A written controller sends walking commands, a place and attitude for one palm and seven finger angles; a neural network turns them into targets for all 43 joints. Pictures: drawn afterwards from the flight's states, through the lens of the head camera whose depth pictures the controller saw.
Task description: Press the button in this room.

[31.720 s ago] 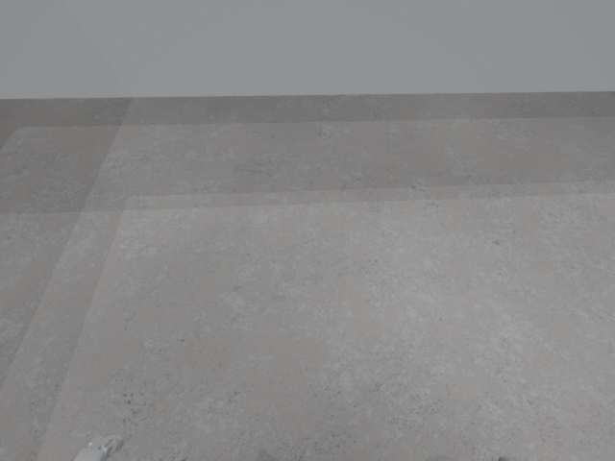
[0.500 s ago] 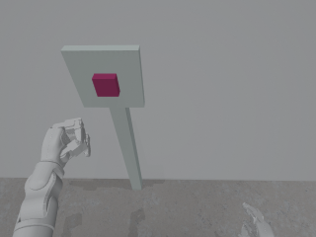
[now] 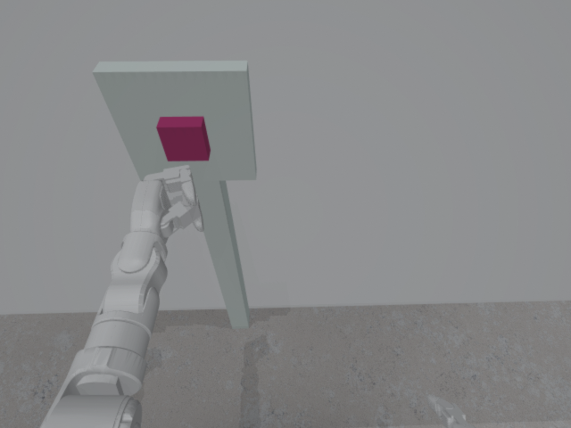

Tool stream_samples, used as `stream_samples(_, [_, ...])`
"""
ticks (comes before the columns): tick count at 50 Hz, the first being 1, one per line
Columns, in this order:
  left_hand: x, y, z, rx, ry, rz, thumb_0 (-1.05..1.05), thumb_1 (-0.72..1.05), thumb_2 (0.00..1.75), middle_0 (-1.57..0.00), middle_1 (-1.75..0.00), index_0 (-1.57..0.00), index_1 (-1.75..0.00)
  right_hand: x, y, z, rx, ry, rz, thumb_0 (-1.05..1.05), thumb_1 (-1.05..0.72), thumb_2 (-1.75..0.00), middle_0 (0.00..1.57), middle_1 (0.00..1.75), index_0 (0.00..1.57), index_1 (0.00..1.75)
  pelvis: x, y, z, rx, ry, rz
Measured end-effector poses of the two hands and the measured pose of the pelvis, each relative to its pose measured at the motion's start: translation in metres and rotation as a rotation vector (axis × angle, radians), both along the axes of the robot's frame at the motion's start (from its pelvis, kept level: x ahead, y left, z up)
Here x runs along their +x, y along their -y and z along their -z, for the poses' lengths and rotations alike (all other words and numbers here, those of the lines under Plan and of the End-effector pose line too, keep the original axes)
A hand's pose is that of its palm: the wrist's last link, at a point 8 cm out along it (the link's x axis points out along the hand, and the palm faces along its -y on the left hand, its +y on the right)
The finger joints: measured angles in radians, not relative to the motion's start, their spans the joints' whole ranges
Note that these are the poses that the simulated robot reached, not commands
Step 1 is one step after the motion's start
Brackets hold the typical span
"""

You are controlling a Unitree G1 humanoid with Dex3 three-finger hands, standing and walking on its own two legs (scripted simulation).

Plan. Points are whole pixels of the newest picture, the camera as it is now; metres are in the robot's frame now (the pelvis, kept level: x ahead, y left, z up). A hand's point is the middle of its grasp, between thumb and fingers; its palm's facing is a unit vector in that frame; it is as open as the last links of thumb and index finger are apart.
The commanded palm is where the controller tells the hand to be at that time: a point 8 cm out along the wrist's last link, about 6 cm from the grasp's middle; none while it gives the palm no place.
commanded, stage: aim a knuckle at the button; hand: left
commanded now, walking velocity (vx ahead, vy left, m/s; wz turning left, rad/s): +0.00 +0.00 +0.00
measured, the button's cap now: (185, 138) +0.51 +0.17 +0.13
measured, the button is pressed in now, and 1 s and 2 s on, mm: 0 0 13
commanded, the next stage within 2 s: press the button with the knuckle in 1.00 s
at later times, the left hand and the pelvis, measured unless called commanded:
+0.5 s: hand (200, 198) +0.41 +0.14 +0.10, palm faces +0.06 -1.00 -0.02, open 3.1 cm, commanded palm +0.39 +0.19 +0.10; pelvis +0.00 -0.01 +0.00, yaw -1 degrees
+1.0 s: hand (203, 199) +0.41 +0.14 +0.10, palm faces +0.04 -1.00 +0.00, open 3.1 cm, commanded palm +0.39 +0.18 +0.10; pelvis +0.00 -0.01 +0.00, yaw -1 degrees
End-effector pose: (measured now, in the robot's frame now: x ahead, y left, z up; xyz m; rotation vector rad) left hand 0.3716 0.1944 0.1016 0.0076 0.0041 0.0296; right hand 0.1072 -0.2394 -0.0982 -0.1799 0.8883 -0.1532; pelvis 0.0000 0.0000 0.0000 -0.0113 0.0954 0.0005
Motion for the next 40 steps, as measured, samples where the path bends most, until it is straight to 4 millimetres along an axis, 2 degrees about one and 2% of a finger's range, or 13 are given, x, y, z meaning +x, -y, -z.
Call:
stream_samples(10, [0.024,0.013,-0.001,0.004,0.036,0.004,0.02,0.90,0.90,-1.30,-1.50,-1.30,-1.50,-0.040,0.014,0.011,-0.013,-0.123,0.051,0.01,-0.90,-0.90,0.20,0.30,0.20,0.30,-0.001,0.000,0.004,-0.003,-0.030,0.007])
stream_samples(16, [0.025,0.013,0.006,-0.002,0.014,-0.015,0.02,0.90,0.90,-1.30,-1.50,-1.30,-1.50,-0.052,0.017,0.011,-0.005,-0.142,0.083,0.01,-0.90,-0.90,0.20,0.30,0.20,0.30,-0.001,0.002,0.004,0.002,-0.035,0.025])
stream_samples(25, [0.015,0.003,0.001,0.013,0.049,-0.034,0.02,0.90,0.90,-1.30,-1.50,-1.30,-1.50,-0.044,0.019,0.011,-0.002,-0.125,0.062,0.01,-0.90,-0.90,0.20,0.30,0.20,0.30,-0.005,0.007,0.004,-0.003,-0.025,0.012])
stream_samples(33, [0.022,0.008,0.007,-0.008,0.007,-0.018,0.02,0.90,0.90,-1.31,-1.50,-1.30,-1.50,-0.029,0.020,0.007,-0.012,-0.091,0.042,0.01,-0.90,-0.90,0.20,0.30,0.20,0.30,-0.008,0.009,0.005,-0.002,-0.036,0.006])
stream_samples(40, [0.024,0.007,0.001,-0.007,0.050,-0.025,0.02,0.90,0.90,-1.31,-1.50,-1.30,-1.50,-0.026,0.020,0.007,-0.006,-0.082,0.046,0.00,-0.90,-0.90,0.20,0.30,0.20,0.30,-0.004,0.008,0.005,-0.001,-0.039,0.014])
